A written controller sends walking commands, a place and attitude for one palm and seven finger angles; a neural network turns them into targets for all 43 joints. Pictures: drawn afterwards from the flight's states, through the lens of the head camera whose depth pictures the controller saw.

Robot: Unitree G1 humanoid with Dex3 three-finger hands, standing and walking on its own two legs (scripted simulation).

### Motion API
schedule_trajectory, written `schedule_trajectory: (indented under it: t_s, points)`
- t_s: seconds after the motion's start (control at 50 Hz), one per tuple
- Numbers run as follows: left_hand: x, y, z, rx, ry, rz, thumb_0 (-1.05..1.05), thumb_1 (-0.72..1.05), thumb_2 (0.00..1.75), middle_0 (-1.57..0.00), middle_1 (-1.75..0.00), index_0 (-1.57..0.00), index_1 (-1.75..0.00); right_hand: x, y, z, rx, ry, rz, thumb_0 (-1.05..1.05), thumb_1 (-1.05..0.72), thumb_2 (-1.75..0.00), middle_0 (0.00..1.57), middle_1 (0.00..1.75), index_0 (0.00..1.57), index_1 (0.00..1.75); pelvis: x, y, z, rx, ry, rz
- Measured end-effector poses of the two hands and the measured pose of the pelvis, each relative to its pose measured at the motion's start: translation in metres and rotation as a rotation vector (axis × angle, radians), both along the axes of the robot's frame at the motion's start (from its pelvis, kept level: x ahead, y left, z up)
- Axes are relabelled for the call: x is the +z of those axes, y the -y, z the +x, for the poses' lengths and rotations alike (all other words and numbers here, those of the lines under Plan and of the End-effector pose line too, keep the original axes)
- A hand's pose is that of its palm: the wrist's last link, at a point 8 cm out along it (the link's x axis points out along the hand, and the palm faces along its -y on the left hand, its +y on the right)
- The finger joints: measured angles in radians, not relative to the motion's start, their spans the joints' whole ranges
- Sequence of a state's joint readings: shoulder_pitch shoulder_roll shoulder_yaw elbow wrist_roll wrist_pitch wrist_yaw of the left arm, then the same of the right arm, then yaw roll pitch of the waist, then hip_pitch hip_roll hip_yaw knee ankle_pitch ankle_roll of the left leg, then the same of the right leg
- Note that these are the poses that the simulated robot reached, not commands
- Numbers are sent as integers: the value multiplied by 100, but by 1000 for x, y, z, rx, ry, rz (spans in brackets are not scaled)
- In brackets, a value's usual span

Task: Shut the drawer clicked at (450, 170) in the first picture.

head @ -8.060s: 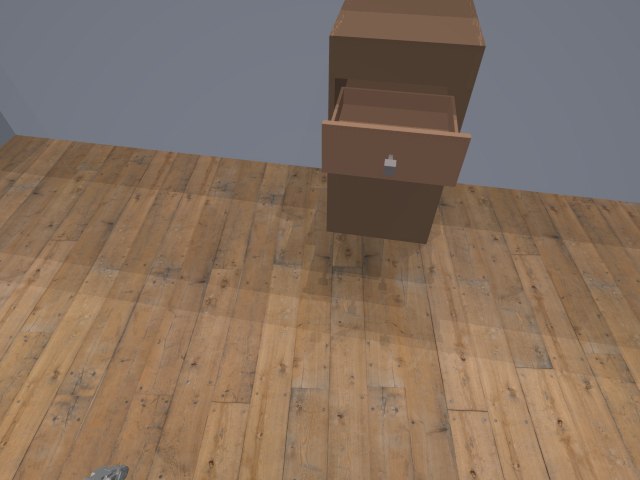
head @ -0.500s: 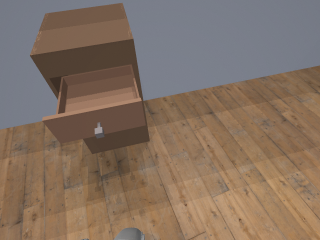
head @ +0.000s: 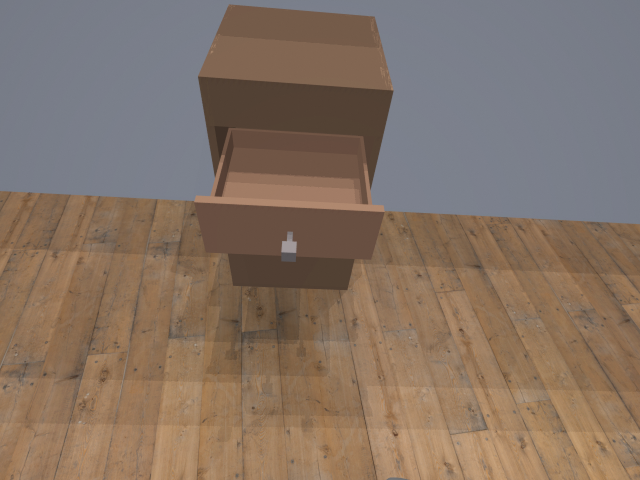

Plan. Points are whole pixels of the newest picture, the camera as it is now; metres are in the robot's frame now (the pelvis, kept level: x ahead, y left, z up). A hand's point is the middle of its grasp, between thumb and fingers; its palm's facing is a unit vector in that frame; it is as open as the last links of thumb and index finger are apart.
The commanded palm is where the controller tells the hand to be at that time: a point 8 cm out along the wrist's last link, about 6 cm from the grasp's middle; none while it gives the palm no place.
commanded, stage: take the last steps up to it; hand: left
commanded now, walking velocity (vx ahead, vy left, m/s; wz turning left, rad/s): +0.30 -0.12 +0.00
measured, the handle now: (289, 245) +0.59 +0.10 -0.16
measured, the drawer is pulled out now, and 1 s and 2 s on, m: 0.26 0.26 0.26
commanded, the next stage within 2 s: come to a stop and stand still in 0.96 s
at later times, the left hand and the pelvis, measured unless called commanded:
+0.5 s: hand out of the picture +0.04 +0.10 -0.17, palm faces +0.07 -0.97 -0.22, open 7.3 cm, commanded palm none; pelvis +0.05 -0.08 +0.00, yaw +2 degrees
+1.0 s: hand (250, 470) +0.17 +0.11 -0.19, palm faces +0.10 -0.98 -0.14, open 7.4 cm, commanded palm none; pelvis +0.21 -0.05 -0.01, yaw +0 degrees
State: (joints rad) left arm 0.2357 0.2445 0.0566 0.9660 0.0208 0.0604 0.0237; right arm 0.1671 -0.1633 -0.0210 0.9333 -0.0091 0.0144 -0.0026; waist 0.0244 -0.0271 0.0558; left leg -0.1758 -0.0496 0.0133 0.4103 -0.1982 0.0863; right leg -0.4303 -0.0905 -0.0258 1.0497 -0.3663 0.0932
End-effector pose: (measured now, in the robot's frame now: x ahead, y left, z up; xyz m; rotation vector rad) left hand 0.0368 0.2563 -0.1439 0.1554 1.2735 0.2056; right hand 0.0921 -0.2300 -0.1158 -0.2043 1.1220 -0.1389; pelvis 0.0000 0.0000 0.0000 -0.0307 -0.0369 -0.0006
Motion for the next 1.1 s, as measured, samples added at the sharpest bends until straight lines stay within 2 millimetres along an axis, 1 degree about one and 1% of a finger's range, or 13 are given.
schedule_trajectory:
  t_s: [0.16,0.3,0.36,0.4,0.46,0.56,0.68,0.8,0.84,0.88,0.96,1.02,1.1]
  points:
    - [7,25,18,-55,40,-19,1,91,90,-19,-29,-20,-29,-16,14,-72,-97,-126,15,-1,-92,-90,20,30,20,30,1,9,1,18,-10,21]
    - [12,64,36,-90,52,-27,1,91,90,-19,-30,-20,-29,-30,40,-141,-182,-317,48,0,-91,-90,20,30,20,30,-1,38,13,17,-20,35]
    - [7,82,36,-76,58,-13,1,91,90,-20,-30,-20,-29,-40,54,-156,-193,-388,64,0,-91,-90,20,30,20,30,-8,56,20,18,-16,46]
    - [8,90,27,-34,44,-8,1,92,90,-20,-30,-21,-29,-39,62,-152,-177,-421,71,0,-91,-90,20,30,20,30,-6,63,27,26,-10,37]
    - [10,101,6,7,-24,-9,0,92,90,-20,-30,-21,-29,-35,73,-127,-165,-402,78,0,-91,-90,20,30,19,30,-1,72,40,26,-10,41]
    - [8,124,-27,53,-170,-45,1,92,90,-20,-30,-20,-29,-35,84,-57,-132,-297,72,0,-91,-90,20,30,19,30,0,78,66,35,-14,33]
    - [5,148,-44,117,-300,-109,1,91,90,-20,-30,-20,-29,-35,75,54,-51,-160,71,0,-91,-90,19,30,19,30,-4,74,104,31,-23,26]
    - [-6,151,-31,173,-395,-161,1,91,90,-20,-30,-21,-29,-34,39,177,54,5,73,0,-91,-90,19,30,19,30,-18,58,151,31,-24,26]
    - [-14,144,-18,171,-413,-173,1,90,90,-20,-30,-21,-29,-35,28,206,61,68,67,0,-91,-90,20,30,19,30,-26,51,167,15,-20,21]
    - [-19,134,6,147,-398,-167,1,90,90,-20,-30,-21,-29,-31,21,218,50,96,75,0,-91,-90,20,30,19,30,-25,49,179,-3,-10,35]
    - [-19,109,82,96,-270,-127,1,91,90,-20,-30,-20,-29,-23,20,214,-9,68,79,-1,-92,-90,20,30,20,30,-14,49,202,-3,1,39]
    - [-14,95,145,59,-139,-89,1,91,90,-19,-29,-20,-29,-15,41,217,-61,71,41,-5,-96,-90,20,30,20,30,-7,51,217,-4,-6,42]
    - [-3,86,220,14,-2,-39,1,92,90,-19,-29,-20,-29,-18,64,208,-67,-15,20,-5,-95,-90,20,30,20,30,-5,60,237,1,-12,46]
